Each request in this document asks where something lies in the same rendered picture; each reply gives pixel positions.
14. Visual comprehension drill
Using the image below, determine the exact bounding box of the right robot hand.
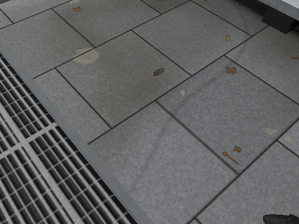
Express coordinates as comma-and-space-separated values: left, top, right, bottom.
263, 214, 299, 224

